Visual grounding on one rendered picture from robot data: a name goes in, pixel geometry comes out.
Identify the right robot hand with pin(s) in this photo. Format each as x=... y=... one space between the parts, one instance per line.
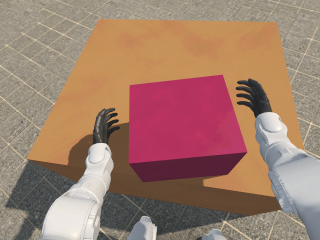
x=259 y=101

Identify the pedestal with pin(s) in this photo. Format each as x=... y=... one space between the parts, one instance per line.
x=124 y=52

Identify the left robot thigh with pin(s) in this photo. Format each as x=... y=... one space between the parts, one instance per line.
x=143 y=230

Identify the right robot upper arm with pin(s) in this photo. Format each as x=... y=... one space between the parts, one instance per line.
x=296 y=186

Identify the robot right forearm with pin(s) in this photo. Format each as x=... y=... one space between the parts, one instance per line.
x=275 y=147

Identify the left robot hand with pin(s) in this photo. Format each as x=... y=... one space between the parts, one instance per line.
x=101 y=133

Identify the robot right shin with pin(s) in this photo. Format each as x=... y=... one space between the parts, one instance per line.
x=215 y=231

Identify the robot left forearm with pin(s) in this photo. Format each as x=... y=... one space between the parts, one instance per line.
x=96 y=179

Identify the left robot upper arm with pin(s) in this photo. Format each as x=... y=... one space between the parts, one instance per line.
x=73 y=218

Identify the carton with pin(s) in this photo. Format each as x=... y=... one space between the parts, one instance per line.
x=185 y=128

